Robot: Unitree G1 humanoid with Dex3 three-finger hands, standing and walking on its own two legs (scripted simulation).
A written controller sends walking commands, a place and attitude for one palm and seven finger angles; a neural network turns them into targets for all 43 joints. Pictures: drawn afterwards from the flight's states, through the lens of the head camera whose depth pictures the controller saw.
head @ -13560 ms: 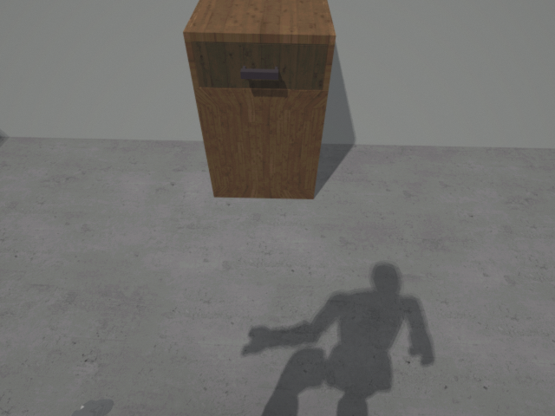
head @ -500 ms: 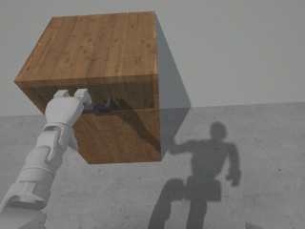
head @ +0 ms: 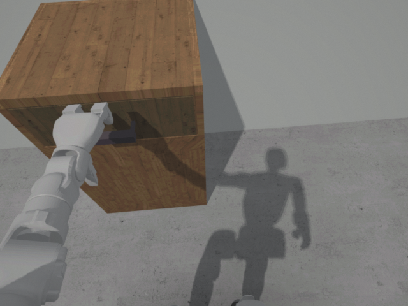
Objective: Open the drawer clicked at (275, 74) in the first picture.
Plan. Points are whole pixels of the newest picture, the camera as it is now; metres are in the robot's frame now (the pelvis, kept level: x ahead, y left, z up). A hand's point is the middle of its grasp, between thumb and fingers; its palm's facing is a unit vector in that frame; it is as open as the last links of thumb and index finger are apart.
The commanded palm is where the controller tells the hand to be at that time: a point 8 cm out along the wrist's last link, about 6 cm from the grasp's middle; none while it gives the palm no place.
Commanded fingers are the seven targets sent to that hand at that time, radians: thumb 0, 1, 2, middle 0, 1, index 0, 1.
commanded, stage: move the hooked fingers above the handle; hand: left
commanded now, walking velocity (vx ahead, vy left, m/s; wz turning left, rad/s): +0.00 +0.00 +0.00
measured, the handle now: (111, 131) +0.54 +0.26 -0.06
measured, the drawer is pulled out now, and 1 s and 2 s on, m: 0.00 0.00 0.00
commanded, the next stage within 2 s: lower the fingers behind the handle in 1.08 s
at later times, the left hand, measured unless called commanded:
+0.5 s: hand (103, 132) +0.49 +0.25 +0.00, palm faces -0.07 -0.01 -1.00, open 13.8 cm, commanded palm +0.47 +0.25 +0.05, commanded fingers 0.00 -0.50 0.30 -0.30 -1.20 -0.30 -1.20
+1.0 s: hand (100, 132) +0.49 +0.25 +0.00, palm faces -0.08 -0.03 -1.00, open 13.8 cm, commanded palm +0.47 +0.26 +0.05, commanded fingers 0.00 -0.50 0.30 -0.30 -1.20 -0.30 -1.20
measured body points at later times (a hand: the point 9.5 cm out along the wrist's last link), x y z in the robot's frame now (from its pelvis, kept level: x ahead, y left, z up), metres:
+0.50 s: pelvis +0.00 +0.00 -0.02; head +0.12 +0.00 +0.41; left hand +0.49 +0.24 +0.05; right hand -0.01 -0.28 -0.15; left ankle -0.03 +0.10 -0.71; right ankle +0.02 -0.12 -0.71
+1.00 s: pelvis +0.01 +0.00 -0.02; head +0.14 +0.00 +0.42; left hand +0.49 +0.25 +0.05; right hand +0.03 -0.28 -0.15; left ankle -0.03 +0.10 -0.71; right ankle +0.02 -0.12 -0.71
